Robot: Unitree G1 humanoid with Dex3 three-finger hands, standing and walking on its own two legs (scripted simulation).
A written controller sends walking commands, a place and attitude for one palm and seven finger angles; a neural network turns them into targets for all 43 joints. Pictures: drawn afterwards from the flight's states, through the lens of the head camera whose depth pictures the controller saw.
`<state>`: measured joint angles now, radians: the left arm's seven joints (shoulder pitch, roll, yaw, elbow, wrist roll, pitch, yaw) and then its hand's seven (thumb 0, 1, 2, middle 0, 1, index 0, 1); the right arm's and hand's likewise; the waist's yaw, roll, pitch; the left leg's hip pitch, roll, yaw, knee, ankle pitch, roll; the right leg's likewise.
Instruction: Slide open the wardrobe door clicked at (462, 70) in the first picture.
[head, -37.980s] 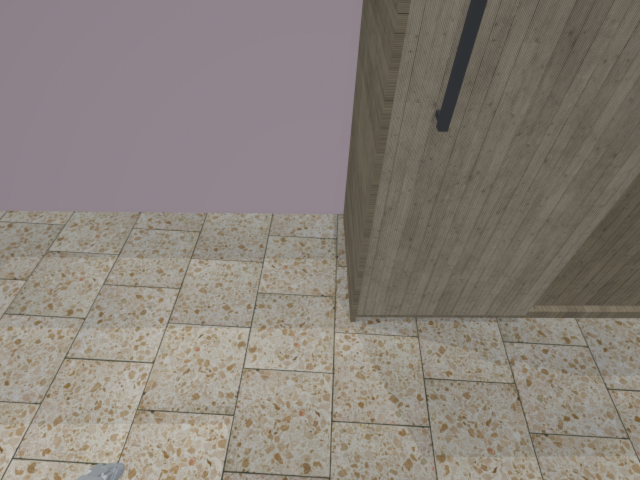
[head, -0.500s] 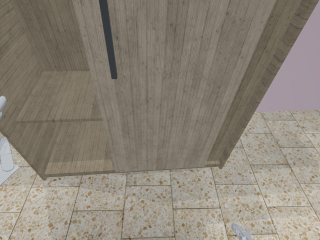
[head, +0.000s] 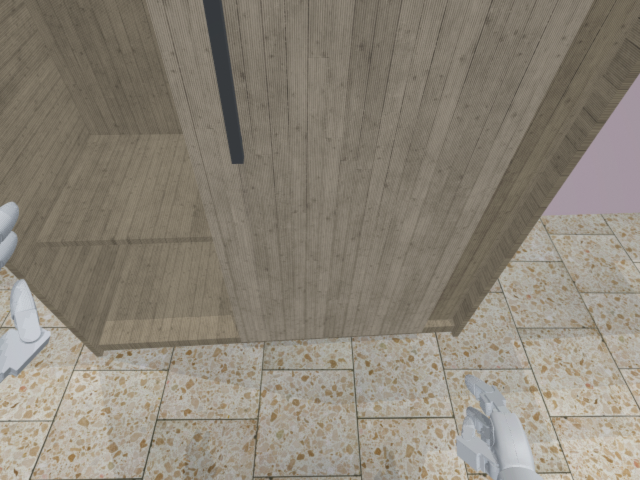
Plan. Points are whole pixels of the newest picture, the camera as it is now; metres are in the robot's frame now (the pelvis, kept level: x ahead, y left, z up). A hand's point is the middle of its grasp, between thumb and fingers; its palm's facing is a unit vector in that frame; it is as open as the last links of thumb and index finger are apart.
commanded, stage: let the arm hang, fingers relaxed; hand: left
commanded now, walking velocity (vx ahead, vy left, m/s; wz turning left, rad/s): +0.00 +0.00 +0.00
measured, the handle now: (227, 80) +0.59 +0.18 +0.19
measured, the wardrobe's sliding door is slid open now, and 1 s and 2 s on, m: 0.45 0.45 0.45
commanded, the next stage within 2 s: look to check the result in 1.16 s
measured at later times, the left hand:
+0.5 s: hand out of the picture -0.07 +0.17 -0.18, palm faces +0.07 -0.98 -0.16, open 7.1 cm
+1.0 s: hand out of the picture -0.03 +0.18 -0.18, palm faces +0.07 -0.98 -0.18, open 7.3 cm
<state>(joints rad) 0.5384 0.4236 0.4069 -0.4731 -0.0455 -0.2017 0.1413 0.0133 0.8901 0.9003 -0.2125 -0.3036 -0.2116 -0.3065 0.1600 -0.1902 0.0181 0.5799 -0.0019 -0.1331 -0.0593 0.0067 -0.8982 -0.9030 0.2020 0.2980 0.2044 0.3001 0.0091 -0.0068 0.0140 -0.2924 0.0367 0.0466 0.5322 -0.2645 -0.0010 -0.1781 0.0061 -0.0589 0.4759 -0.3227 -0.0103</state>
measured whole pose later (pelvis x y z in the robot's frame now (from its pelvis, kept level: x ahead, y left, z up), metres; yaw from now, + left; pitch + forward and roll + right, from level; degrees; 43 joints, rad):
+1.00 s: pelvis -0.03 +0.01 +0.00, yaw +3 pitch -1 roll -1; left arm 0.25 0.14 0.02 1.12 0.02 0.01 0.03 0.01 0.92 0.90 -0.20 -0.30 -0.20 -0.30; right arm 0.28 -0.14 -0.01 1.12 -0.02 0.01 -0.03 0.01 -0.92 -0.90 0.20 0.30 0.20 0.30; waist -0.01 0.01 0.03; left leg -0.28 -0.01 0.02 0.47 -0.18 0.02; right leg -0.17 -0.03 -0.10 0.46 -0.27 0.00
